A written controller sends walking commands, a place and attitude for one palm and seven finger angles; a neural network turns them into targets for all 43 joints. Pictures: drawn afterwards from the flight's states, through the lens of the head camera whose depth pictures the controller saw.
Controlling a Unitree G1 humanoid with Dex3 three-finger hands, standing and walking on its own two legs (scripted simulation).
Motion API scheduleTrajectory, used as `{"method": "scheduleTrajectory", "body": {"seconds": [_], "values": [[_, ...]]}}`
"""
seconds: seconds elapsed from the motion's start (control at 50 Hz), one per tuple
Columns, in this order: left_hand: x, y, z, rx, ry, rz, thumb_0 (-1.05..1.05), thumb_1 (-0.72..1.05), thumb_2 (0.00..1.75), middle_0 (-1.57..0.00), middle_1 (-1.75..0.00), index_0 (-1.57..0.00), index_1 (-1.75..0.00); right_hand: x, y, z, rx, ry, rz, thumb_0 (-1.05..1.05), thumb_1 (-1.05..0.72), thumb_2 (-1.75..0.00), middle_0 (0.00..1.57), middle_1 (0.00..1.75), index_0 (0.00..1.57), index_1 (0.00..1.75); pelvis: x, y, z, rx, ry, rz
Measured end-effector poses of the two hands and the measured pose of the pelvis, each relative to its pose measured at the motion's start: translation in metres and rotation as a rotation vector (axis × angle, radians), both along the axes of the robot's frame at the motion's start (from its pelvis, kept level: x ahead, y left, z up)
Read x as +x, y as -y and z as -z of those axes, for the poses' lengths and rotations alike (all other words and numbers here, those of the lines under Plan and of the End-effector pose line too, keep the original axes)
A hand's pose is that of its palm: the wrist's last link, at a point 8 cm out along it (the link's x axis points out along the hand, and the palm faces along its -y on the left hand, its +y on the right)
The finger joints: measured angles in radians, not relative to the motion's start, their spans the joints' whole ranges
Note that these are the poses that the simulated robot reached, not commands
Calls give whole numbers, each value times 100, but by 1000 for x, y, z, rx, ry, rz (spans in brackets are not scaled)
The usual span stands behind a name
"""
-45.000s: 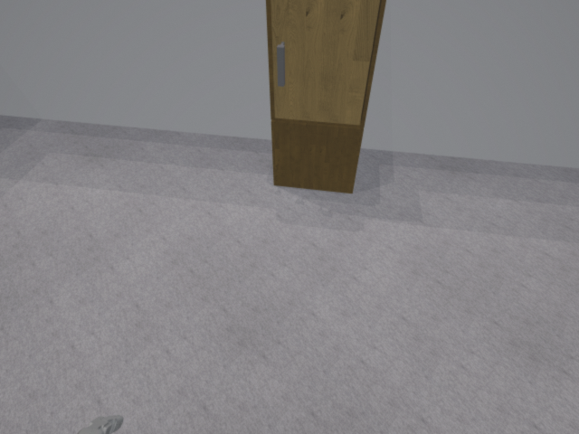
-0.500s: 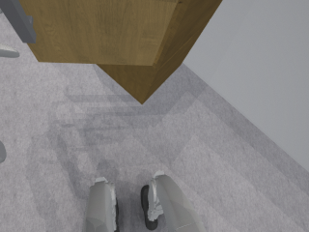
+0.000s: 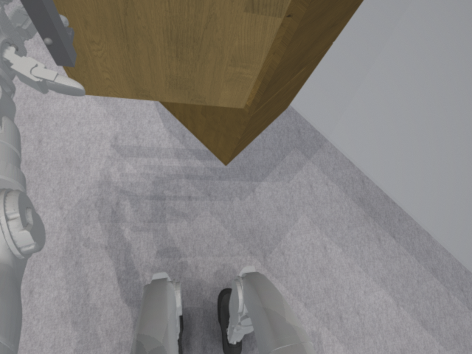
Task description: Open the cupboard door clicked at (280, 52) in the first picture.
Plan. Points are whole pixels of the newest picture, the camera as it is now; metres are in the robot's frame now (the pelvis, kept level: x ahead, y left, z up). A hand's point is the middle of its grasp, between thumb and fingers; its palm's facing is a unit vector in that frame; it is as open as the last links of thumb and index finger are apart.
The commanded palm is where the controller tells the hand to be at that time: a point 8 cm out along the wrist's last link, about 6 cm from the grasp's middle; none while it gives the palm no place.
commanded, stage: slide the fingers in behind the handle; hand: left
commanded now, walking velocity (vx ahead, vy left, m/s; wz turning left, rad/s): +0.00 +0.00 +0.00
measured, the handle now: (50, 9) +0.61 +0.24 +0.05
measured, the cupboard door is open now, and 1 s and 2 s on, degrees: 45 44 59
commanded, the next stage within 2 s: close the thumb around the handle in 0.60 s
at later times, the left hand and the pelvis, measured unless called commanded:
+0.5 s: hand (63, 41) +0.56 +0.22 +0.05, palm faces +0.02 -1.00 -0.02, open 14.0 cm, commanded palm +0.55 +0.24 +0.05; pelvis +0.00 +0.00 +0.00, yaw -1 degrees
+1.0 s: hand (64, 42) +0.55 +0.22 +0.05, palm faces +0.03 -1.00 -0.03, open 11.5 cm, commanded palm +0.55 +0.23 +0.05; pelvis +0.00 +0.00 +0.00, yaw -1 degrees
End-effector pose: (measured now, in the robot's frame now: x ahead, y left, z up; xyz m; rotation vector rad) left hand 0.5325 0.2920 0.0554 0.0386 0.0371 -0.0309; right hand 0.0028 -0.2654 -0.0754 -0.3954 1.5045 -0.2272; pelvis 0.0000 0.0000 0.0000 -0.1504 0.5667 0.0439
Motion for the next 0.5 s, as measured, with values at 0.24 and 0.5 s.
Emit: {"method": "scheduleTrajectory", "body": {"seconds": [0.24, 0.5], "values": [[9, 18, 2, 12, 14, -41, -1, -50, 30, -30, -120, -29, -120, -13, -10, 12, 54, 33, 63, 0, -91, -90, 21, 30, 20, 30, -1, 0, 5, 20, 4, 43], [2, 18, 2, -19, -8, -47, -1, -50, 30, -30, -120, -29, -120, -24, -11, 14, 64, 9, 76, 0, -91, -90, 21, 30, 20, 30, -3, 1, 4, 27, 8, 41]]}}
